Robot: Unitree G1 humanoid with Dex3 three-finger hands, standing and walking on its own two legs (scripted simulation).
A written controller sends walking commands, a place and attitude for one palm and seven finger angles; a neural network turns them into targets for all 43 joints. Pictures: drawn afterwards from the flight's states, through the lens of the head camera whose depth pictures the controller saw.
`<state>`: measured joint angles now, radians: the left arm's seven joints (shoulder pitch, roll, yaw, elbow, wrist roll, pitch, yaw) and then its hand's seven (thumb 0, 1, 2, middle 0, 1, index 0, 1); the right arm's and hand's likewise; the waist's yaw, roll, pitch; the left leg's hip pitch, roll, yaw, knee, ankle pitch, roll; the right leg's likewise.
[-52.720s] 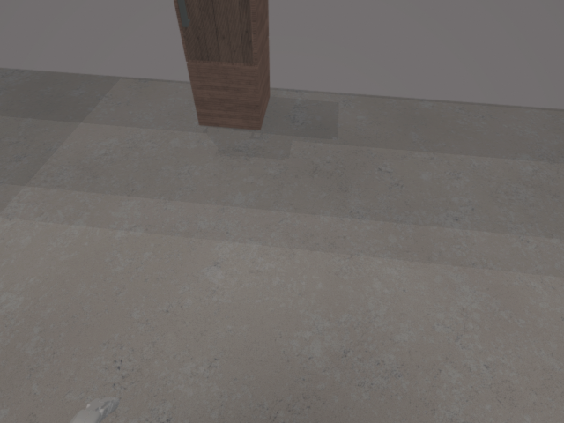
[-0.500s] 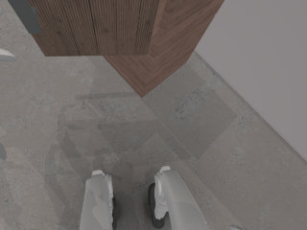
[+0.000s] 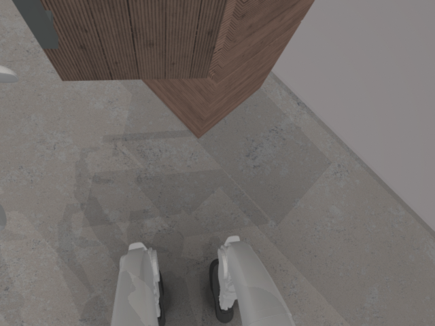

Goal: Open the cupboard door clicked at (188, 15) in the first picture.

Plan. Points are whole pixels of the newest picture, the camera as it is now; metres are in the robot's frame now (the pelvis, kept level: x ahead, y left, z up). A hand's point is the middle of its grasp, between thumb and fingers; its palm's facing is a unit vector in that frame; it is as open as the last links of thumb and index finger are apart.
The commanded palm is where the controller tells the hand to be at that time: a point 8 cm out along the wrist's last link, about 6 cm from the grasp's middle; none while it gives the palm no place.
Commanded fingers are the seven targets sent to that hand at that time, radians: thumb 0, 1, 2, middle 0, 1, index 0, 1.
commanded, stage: move the hooked fingers beside the handle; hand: left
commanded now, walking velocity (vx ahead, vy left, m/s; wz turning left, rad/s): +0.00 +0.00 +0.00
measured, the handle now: out of the picture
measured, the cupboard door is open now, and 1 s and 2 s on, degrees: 55 55 55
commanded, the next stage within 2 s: slide the fingers in behind the handle in 0.40 s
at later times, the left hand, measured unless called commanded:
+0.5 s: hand out of the picture +0.54 +0.29 +0.06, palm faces +0.09 -1.00 -0.04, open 14.0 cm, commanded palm +0.54 +0.31 +0.06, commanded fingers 0.00 -0.50 0.30 -0.30 -1.20 -0.30 -1.20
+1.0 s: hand (9, 32) +0.55 +0.27 +0.06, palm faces +0.06 -1.00 -0.01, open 14.0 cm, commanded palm +0.55 +0.28 +0.06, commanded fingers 0.00 -0.50 0.30 -0.30 -1.20 -0.30 -1.20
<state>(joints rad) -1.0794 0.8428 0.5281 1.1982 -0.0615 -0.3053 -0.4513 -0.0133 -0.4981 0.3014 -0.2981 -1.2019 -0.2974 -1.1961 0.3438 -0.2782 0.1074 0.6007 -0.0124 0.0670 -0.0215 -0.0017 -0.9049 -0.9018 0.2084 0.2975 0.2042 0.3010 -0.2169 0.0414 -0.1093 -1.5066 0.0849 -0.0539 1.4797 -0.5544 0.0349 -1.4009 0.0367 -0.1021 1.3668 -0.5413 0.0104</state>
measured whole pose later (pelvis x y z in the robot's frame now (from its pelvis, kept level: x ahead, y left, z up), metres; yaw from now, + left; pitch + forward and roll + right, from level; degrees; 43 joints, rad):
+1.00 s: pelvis +0.00 +0.00 +0.00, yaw +0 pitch +33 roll -8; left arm -1.06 0.74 0.49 1.16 -0.06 -0.33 -0.38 -0.01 -0.50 0.30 -0.30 -1.20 -0.30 -1.20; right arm 0.32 -0.27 0.09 0.60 -0.02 0.06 -0.01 0.00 -0.91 -0.90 0.21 0.30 0.20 0.30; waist -0.22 0.04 -0.12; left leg -1.49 0.08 -0.06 1.47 -0.56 0.03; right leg -1.39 0.04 -0.10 1.37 -0.55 0.01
